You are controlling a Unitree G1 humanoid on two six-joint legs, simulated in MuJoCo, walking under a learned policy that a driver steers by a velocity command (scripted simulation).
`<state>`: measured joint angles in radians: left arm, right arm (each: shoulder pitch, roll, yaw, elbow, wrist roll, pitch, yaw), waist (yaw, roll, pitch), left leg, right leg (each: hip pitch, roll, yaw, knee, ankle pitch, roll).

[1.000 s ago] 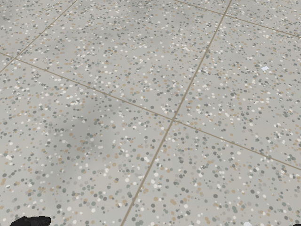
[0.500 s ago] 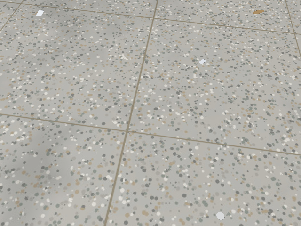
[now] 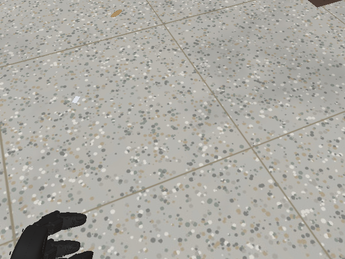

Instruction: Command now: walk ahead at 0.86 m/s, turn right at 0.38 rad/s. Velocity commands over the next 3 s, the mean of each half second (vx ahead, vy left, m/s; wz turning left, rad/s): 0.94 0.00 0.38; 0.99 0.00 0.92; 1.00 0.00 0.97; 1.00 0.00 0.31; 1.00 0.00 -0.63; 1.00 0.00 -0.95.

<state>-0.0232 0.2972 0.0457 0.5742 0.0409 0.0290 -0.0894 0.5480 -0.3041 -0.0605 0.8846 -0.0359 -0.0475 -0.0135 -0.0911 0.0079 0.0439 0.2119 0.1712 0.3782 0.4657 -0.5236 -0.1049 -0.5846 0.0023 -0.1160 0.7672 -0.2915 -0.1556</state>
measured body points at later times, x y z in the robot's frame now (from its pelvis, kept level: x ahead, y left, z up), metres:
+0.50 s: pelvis +0.42 -0.05 +0.01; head +0.43 -0.05 +0.46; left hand +0.36 +0.21 -0.12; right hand +0.59 -0.28 -0.11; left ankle +0.51 -0.02 -0.70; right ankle +0.16 -0.11 -0.59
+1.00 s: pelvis +0.85 +0.00 +0.04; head +0.88 +0.01 +0.48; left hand +0.73 +0.28 -0.06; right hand +1.15 -0.15 -0.07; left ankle +0.73 +0.03 -0.58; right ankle +0.94 -0.12 -0.70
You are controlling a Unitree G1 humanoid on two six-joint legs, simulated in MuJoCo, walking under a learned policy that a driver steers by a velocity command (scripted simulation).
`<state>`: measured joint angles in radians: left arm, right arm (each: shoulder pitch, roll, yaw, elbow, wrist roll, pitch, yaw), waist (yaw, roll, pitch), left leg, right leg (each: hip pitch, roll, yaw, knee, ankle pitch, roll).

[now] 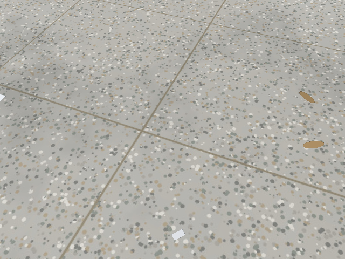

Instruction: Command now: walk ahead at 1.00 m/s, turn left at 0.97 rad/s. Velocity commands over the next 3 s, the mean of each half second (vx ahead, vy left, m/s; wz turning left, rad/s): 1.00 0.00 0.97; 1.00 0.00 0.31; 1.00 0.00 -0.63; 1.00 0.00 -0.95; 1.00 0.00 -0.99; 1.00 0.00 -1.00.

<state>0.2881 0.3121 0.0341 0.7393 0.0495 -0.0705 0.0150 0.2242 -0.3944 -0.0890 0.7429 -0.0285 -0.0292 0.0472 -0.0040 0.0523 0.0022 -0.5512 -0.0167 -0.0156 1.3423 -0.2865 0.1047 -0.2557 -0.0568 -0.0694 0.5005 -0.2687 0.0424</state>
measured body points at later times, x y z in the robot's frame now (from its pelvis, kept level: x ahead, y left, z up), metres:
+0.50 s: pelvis +0.43 +0.05 -0.01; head +0.46 +0.05 +0.44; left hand +0.48 +0.35 -0.08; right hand +0.58 -0.20 -0.14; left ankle +0.38 +0.05 -0.73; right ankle +0.58 -0.09 -0.66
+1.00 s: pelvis +0.86 +0.22 +0.00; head +0.87 +0.23 +0.45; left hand +0.63 +0.37 -0.13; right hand +1.18 +0.19 -0.06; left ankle +0.92 +0.43 -0.68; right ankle +0.83 +0.06 -0.73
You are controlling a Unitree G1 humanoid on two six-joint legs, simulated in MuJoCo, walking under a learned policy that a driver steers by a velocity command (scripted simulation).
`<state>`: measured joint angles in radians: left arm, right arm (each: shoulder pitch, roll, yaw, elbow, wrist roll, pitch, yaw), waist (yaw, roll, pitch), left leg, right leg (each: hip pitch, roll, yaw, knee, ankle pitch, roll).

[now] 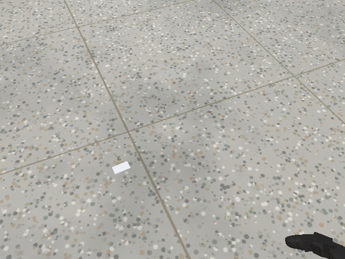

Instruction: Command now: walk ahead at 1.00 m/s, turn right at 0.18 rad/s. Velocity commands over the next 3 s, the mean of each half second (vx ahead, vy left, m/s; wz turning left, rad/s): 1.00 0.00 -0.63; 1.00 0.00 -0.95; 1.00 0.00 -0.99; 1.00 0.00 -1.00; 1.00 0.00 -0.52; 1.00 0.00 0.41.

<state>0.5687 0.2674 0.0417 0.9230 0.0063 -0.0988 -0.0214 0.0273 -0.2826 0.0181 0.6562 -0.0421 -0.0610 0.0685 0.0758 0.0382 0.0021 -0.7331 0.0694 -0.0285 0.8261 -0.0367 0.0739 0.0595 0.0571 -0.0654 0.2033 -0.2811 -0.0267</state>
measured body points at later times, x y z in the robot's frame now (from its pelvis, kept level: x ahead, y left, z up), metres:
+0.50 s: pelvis +0.46 -0.01 -0.02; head +0.49 -0.03 +0.43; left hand +0.77 +0.14 -0.09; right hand +0.32 -0.26 -0.15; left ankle +0.30 +0.12 -0.74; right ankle +0.64 -0.16 -0.69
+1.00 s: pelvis +0.90 -0.20 -0.02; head +0.93 -0.22 +0.42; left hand +1.12 +0.03 -0.14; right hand +0.94 -0.55 -0.06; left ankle +1.12 -0.20 -0.74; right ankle +0.69 -0.12 -0.72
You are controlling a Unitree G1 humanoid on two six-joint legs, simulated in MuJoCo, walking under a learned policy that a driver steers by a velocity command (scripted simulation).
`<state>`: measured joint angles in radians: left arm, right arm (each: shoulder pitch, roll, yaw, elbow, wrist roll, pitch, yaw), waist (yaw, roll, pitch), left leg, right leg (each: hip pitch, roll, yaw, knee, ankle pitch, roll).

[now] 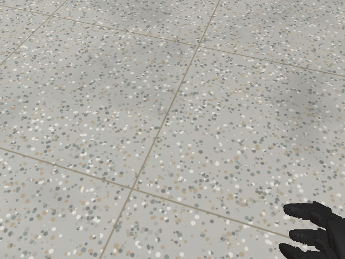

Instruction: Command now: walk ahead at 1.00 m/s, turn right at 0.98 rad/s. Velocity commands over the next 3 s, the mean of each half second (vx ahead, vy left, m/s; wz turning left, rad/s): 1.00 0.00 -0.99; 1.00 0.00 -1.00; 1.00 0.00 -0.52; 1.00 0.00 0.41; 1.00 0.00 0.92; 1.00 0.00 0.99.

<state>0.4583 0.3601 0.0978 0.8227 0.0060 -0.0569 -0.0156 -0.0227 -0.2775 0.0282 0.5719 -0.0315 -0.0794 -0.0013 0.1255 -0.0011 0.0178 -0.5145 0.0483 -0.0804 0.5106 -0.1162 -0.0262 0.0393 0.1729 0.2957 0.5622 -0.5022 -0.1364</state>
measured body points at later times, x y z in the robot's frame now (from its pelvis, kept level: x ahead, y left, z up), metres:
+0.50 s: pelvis +0.42 -0.04 -0.02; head +0.45 -0.05 +0.43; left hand +0.73 +0.07 -0.09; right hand +0.26 -0.26 -0.15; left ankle +0.22 +0.18 -0.60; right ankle +0.50 -0.09 -0.72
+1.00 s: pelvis +0.82 -0.24 +0.02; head +0.84 -0.26 +0.47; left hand +1.15 -0.17 -0.08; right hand +0.66 -0.51 -0.08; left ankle +0.95 -0.17 -0.71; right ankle +0.69 -0.21 -0.60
